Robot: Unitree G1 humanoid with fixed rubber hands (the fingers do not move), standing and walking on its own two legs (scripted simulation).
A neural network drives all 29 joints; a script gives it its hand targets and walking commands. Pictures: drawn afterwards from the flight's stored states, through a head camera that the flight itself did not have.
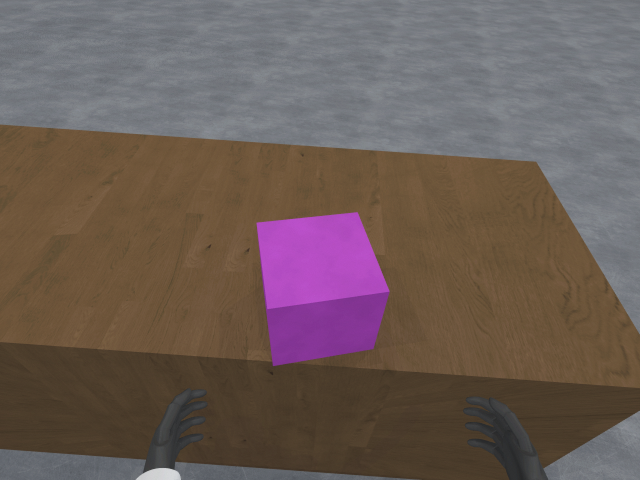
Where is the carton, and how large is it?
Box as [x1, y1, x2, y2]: [257, 212, 389, 365]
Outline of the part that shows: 357,212 257,223 263,288 273,365 373,348 389,291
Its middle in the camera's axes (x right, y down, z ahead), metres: -0.01 +0.08 +0.64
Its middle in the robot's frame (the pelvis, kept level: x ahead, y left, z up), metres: +0.42 +0.05 -0.04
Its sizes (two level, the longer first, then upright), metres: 0.173 0.172 0.164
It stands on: a pedestal, 0.66 m high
